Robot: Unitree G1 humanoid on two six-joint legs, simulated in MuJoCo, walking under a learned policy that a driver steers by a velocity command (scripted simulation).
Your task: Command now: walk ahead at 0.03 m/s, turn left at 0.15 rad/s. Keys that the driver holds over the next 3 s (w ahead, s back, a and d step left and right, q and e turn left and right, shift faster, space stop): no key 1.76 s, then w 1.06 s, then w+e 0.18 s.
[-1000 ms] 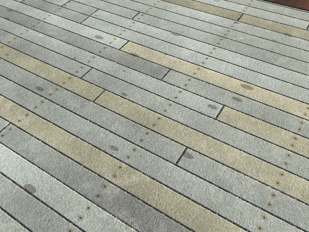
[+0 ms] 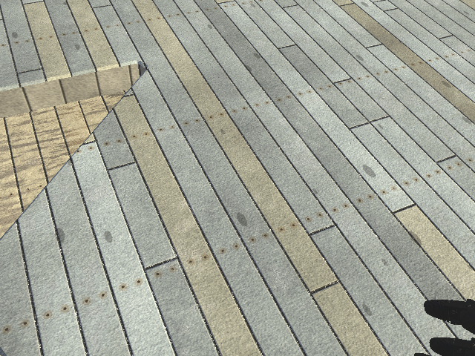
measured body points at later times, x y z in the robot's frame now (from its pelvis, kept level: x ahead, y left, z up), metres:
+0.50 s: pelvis +0.07 +0.04 +0.01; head +0.07 +0.03 +0.46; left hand +0.13 +0.28 -0.12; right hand +0.19 -0.19 -0.11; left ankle +0.09 +0.14 -0.72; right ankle +0.05 -0.13 -0.72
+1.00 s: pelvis +0.10 +0.02 +0.02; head +0.10 +0.02 +0.47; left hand +0.11 +0.26 -0.14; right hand +0.16 -0.22 -0.13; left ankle +0.09 +0.14 -0.72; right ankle +0.05 -0.13 -0.72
